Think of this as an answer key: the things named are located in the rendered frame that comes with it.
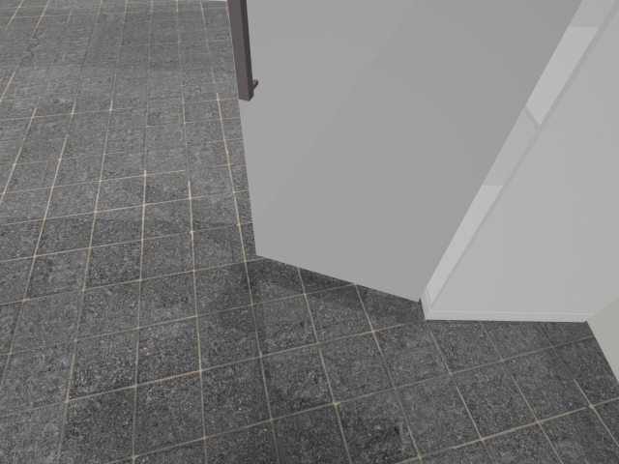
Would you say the fridge door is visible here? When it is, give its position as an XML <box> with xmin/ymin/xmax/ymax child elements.
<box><xmin>226</xmin><ymin>0</ymin><xmax>582</xmax><ymax>302</ymax></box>

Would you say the handle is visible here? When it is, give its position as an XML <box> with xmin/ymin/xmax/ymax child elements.
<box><xmin>227</xmin><ymin>0</ymin><xmax>258</xmax><ymax>102</ymax></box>

